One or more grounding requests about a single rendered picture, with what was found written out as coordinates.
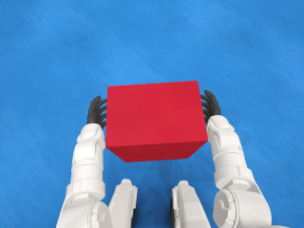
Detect right robot thigh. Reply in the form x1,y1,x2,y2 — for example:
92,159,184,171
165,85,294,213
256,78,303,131
172,184,211,228

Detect left robot hand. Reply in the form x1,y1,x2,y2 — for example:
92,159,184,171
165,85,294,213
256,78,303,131
86,95,107,130

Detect robot left forearm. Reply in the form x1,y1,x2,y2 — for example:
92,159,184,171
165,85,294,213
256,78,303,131
56,123,105,228

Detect carton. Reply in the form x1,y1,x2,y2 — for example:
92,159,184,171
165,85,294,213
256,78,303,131
105,81,208,162

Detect robot right forearm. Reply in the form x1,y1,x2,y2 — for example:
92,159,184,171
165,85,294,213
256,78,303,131
206,115,272,222

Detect robot right upper arm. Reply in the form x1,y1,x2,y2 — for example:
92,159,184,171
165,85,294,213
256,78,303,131
213,187,290,228

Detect robot left upper arm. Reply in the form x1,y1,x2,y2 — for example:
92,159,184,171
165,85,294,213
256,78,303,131
56,200,113,228

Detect robot thigh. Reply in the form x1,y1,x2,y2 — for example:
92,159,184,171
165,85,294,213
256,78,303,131
107,183,138,228
172,184,211,228

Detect right robot hand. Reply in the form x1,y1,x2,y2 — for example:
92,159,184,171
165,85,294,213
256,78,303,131
200,89,221,125

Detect left robot thigh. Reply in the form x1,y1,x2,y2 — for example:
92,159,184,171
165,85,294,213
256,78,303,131
107,183,138,228

